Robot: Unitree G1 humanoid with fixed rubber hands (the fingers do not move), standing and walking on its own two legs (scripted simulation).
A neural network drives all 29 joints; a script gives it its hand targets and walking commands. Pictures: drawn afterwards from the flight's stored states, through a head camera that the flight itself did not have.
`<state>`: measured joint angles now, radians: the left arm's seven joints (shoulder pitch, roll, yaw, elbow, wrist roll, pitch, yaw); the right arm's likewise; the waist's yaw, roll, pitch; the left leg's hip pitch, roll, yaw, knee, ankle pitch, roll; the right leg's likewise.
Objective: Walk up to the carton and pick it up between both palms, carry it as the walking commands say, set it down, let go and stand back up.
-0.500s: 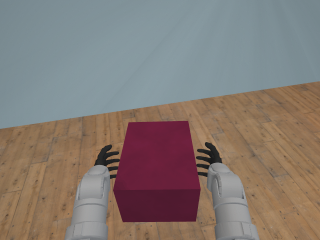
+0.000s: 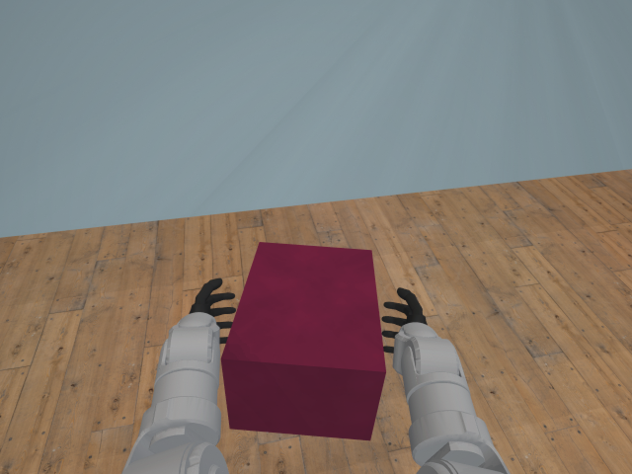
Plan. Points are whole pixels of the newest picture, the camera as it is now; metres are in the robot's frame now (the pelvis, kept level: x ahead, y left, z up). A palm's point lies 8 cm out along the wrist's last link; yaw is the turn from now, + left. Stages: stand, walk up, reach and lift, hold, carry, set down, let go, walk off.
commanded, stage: set down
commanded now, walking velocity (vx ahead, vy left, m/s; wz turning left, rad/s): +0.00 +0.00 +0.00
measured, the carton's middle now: (308, 329) +0.37 +0.03 -0.07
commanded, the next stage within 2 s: none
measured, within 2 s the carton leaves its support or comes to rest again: neither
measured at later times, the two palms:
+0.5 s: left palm (212, 350) +0.32 +0.17 -0.06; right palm (404, 353) +0.33 -0.12 -0.06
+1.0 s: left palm (221, 360) +0.34 +0.18 -0.14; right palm (387, 358) +0.36 -0.11 -0.13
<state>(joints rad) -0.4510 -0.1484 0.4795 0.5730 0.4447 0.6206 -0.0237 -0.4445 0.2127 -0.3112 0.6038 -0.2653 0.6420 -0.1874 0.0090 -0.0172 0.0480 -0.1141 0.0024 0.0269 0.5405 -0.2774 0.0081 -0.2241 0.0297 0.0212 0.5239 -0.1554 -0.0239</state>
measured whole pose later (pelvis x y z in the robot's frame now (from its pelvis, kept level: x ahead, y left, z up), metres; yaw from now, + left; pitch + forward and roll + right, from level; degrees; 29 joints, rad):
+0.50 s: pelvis +0.02 +0.01 -0.01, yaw +0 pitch +10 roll +1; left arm -0.33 -0.16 0.42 0.57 0.32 0.28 -0.01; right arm -0.33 0.17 -0.28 0.56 -0.27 0.31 -0.08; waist 0.01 0.00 -0.01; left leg -0.50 0.00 0.03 0.62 -0.29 0.01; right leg -0.59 0.03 0.03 0.56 -0.14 -0.02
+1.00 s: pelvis -0.04 +0.01 -0.08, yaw +1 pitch +25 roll +1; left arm -0.61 -0.13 0.45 0.57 0.24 0.22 0.06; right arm -0.67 0.16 -0.40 0.64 -0.27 0.19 -0.15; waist 0.01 -0.01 -0.06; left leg -1.13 0.00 0.03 1.06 -0.37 0.01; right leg -1.21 0.03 0.02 0.96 -0.20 -0.02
